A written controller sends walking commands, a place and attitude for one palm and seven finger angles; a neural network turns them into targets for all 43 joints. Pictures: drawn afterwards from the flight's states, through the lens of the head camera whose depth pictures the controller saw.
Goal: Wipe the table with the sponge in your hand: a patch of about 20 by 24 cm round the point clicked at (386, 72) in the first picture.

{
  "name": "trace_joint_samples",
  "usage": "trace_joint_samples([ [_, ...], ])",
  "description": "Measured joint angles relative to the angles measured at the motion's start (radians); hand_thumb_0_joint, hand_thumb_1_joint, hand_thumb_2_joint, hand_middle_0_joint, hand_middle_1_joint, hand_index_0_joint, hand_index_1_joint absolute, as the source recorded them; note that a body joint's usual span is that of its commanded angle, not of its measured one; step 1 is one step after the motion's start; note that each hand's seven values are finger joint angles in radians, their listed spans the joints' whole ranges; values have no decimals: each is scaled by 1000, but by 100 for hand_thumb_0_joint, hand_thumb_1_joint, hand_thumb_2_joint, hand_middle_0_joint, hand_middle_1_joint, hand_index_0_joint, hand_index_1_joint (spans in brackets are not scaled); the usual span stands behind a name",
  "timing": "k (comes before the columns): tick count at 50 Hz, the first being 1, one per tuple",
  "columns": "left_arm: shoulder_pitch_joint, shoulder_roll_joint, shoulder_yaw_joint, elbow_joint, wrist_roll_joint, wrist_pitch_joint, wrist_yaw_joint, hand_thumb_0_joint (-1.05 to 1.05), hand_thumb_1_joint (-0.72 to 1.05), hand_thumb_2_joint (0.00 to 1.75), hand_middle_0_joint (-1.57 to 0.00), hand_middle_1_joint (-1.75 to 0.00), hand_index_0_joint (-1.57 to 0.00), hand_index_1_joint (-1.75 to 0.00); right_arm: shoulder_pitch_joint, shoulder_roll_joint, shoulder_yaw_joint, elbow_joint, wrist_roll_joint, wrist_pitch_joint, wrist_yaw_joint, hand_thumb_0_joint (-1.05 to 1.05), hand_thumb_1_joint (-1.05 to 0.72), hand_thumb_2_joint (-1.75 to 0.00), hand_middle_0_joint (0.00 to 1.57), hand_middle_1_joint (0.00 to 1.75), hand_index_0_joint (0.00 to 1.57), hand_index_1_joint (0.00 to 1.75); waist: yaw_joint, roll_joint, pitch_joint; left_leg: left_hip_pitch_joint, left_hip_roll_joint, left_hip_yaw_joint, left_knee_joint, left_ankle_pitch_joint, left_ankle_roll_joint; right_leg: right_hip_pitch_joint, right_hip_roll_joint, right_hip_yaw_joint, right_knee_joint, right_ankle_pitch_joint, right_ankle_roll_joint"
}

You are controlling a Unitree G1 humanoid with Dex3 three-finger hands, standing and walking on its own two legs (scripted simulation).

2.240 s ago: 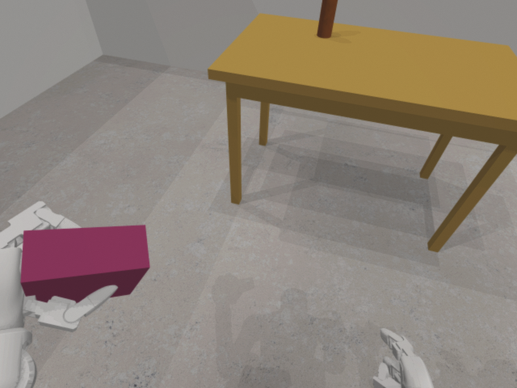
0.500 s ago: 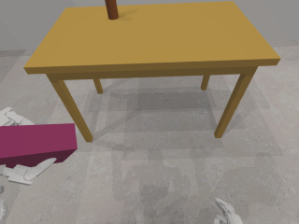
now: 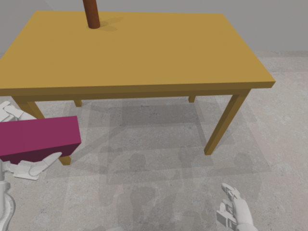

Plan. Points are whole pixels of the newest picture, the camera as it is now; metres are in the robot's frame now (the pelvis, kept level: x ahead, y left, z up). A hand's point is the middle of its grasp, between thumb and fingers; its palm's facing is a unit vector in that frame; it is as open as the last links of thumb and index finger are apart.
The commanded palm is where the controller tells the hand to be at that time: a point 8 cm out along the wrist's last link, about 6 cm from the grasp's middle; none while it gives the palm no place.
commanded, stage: turn to face it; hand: left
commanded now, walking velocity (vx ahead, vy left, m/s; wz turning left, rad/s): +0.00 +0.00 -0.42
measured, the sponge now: (52, 141) +0.24 +0.23 +0.16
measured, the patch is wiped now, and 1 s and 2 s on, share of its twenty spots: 0.00 0.00 0.00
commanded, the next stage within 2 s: take the last steps up to it in 0.36 s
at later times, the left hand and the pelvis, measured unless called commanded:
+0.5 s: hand (112, 142) +0.24 +0.12 +0.17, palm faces +0.18 -0.84 -0.51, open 9.2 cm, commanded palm +0.19 +0.18 +0.19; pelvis -0.02 -0.07 +0.01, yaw -10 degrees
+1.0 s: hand (106, 149) +0.22 +0.12 +0.19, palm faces +0.27 -0.87 -0.41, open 9.2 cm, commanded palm +0.18 +0.16 +0.19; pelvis -0.04 -0.08 +0.01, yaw -12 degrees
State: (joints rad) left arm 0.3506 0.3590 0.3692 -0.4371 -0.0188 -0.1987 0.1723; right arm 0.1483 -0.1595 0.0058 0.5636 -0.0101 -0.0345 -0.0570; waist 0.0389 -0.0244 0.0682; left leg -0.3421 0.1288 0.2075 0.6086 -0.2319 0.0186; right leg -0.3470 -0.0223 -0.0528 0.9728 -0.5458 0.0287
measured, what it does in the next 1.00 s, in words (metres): steps on the spot: right foot, then left foot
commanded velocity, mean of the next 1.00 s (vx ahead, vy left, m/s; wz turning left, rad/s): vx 0.17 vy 0.03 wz -0.15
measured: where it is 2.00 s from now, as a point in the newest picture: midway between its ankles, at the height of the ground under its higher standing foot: outside the picture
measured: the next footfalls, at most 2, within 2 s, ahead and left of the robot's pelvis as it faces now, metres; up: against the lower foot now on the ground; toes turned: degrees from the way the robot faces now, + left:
right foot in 0.26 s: +0.04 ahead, -0.15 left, +0.00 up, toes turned -14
left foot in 0.70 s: +0.01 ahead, +0.05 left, +0.00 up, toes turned -5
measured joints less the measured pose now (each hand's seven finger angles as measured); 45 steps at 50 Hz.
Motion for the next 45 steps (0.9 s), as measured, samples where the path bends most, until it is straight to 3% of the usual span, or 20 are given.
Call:
trace_joint_samples([
  [6, 34, 9, -35, -149, -6, -2, -23, -1, -42, 99, -84, -135, -84, -135, -6, 50, 44, -44, -1, -56, 58, 1, -90, -90, 20, 30, 21, 30, -7, 27, 42, 17, 63, 26, -25, 11, -26, -60, -28, -41, -86, 107, 19],
  [12, 107, 74, 40, -149, -26, -25, -35, -1, -42, 99, -84, -135, -84, -135, 32, 33, 33, -47, 9, -62, 62, 1, -90, -90, 21, 30, 21, 30, -4, 71, 43, -4, 112, 51, 14, -2, -71, 26, -13, -80, -326, 199, 28],
  [14, 100, 55, 37, -105, -20, -16, -37, -1, -42, 100, -84, -135, -84, -135, 38, -1, 16, -31, 16, -54, 57, 1, -90, -90, 21, 30, 21, 30, -10, 112, 53, -23, 134, 29, 71, -37, -79, 42, 12, -91, -347, 248, -28],
  [17, 101, 7, 9, -57, -16, 11, -36, -1, -42, 100, -84, -135, -84, -135, 28, -56, -9, 21, 21, -27, 39, 1, -90, -90, 20, 30, 21, 30, -24, 118, 51, -98, 43, -81, 309, -240, -76, 21, 8, -71, -324, 232, -82],
  [19, 123, -11, 0, -44, -15, 24, -34, -1, -42, 100, -84, -135, -84, -135, 19, -80, -20, 42, 22, -7, 28, 2, -90, -90, 20, 30, 21, 30, -34, 96, 47, -138, -16, -116, 468, -251, -81, 16, 6, -46, -346, 249, -91],
  [22, 160, -7, -8, -44, -12, 23, -28, -1, -42, 100, -84, -135, -84, -135, 18, -100, -33, 45, 19, 10, 12, 2, -90, -90, 20, 30, 20, 30, -61, 67, 35, -162, -62, -138, 560, -215, -85, 19, 16, -26, -396, 289, -99],
  [26, 170, 30, -6, -82, -11, 5, -20, -1, -42, 100, -84, -135, -84, -135, 30, -110, -48, 38, 14, 10, -1, 2, -91, -90, 20, 30, 20, 30, -79, 34, 12, -124, -81, -147, 462, -185, -74, 21, 36, -18, -451, 334, -110],
  [34, 168, 66, 15, -123, -9, -29, -6, -1, -42, 100, -84, -135, -84, -135, 89, -101, -41, 23, 12, 11, -5, 2, -91, -90, 20, 30, 20, 30, -79, -7, -81, 78, -93, -111, -1, -201, -18, 20, 62, -26, -499, 378, -114],
  [37, 154, 33, 7, -77, -6, -33, -2, -1, -42, 100, -84, -135, -84, -135, 109, -83, -31, 17, 9, 5, -16, 2, -90, -90, 20, 30, 20, 30, -62, -10, -95, 132, -94, -103, -97, -63, 3, -8, 68, -11, -372, 234, -81],
  [41, 103, -5, -13, 33, 21, -25, -10, -1, -42, 100, -84, -135, -84, -135, 138, -35, -13, 43, 9, -25, -14, 2, -90, -90, 20, 30, 20, 30, -54, 23, -119, 145, -77, -131, -102, -62, 14, -98, 59, -9, -1, 163, -36],
  [43, 89, -21, -25, 49, 27, -10, -10, -1, -42, 100, -84, -135, -84, -135, 144, -14, 0, 58, 10, -35, -8, 2, -90, -90, 20, 30, 20, 30, -41, 37, -120, 153, -69, -138, -118, -54, 8, -109, 34, -13, 48, 172, -23],
  [45, 91, -32, -34, 34, 29, 3, -11, -1, -42, 100, -84, -135, -84, -135, 140, 5, 16, 69, 8, -44, -4, 2, -90, -90, 20, 30, 20, 30, -23, 44, -110, 164, -60, -130, -132, -46, -5, -97, 7, -21, 8, 177, -12],
])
